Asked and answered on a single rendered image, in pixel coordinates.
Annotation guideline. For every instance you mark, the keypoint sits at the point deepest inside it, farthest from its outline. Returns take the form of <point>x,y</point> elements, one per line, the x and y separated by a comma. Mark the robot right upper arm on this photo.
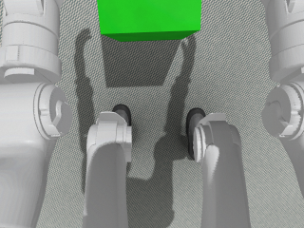
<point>283,118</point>

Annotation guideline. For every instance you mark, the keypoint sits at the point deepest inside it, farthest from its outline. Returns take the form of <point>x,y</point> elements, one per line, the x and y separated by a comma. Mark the right robot thigh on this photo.
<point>224,199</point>

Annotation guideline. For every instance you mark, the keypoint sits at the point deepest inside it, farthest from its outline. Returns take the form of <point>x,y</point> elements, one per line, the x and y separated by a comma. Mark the left robot forearm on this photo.
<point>29,51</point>

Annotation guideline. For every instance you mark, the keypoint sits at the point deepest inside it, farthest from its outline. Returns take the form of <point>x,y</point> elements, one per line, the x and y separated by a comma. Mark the left robot shin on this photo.
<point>104,116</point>

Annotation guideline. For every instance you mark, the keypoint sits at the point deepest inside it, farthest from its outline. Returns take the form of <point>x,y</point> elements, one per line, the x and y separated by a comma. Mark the carton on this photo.
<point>149,20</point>

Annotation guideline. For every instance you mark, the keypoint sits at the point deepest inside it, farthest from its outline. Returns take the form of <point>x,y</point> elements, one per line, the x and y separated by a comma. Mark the right robot forearm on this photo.
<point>285,24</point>

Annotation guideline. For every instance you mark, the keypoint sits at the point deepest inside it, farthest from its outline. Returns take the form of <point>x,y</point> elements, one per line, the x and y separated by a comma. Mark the robot left upper arm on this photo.
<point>32,118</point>

